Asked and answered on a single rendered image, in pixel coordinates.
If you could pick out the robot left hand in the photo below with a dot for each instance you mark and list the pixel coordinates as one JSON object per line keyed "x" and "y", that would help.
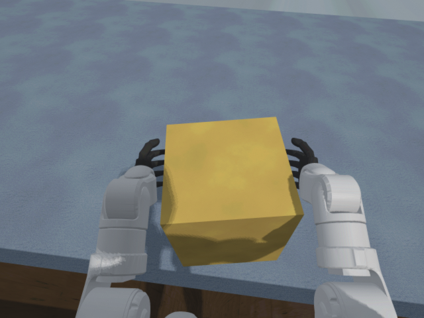
{"x": 146, "y": 155}

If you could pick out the right robot forearm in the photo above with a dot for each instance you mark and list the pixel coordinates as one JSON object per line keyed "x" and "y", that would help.
{"x": 344, "y": 246}

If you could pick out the robot right hand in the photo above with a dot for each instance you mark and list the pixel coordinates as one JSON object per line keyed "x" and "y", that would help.
{"x": 305, "y": 157}

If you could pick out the left robot forearm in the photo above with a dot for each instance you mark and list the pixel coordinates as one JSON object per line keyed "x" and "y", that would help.
{"x": 119, "y": 255}

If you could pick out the robot left upper arm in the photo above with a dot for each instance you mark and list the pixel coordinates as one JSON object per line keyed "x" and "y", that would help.
{"x": 115, "y": 303}

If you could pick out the robot right upper arm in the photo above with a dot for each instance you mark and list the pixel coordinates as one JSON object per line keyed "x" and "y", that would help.
{"x": 351, "y": 300}

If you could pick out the carton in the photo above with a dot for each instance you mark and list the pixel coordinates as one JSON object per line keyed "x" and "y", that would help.
{"x": 228, "y": 192}

